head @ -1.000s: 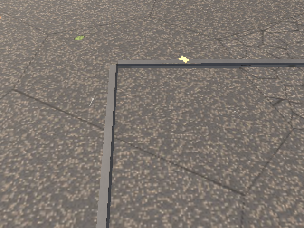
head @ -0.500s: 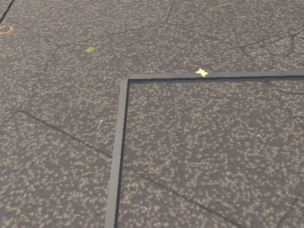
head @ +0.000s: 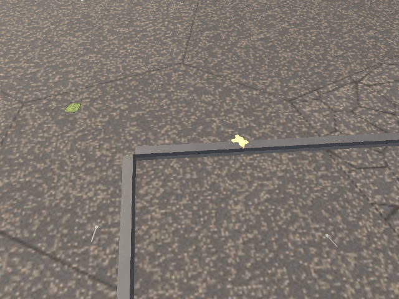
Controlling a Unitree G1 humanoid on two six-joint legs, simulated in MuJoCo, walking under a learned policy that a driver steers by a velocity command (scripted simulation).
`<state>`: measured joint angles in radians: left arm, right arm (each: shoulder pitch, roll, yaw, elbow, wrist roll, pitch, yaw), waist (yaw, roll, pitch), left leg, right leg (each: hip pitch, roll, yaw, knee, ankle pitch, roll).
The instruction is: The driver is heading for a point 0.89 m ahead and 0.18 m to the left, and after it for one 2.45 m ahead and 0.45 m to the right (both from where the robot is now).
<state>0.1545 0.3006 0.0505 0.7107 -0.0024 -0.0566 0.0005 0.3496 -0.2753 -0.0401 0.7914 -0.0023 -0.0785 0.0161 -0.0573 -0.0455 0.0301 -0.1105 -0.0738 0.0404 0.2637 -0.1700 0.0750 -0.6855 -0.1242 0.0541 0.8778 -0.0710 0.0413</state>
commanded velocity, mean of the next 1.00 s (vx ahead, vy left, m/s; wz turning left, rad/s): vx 0.50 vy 0.00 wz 0.19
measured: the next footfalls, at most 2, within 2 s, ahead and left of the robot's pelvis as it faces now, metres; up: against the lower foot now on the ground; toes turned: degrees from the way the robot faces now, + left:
right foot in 0.24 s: +0.31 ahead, -0.16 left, +0.00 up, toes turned -1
left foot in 0.78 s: +0.60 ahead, +0.09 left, +0.00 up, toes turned +8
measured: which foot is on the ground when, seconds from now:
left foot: down 0.00-0.26, up 0.28-0.76, down 0.78-1.00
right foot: up 0.00-0.22, down 0.24-0.80, up 0.82-1.00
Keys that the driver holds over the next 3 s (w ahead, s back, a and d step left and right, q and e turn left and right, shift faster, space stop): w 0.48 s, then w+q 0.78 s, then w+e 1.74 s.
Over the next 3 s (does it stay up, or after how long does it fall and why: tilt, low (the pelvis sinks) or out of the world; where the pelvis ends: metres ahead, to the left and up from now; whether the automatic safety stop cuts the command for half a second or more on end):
stays up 1.60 0.04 0.02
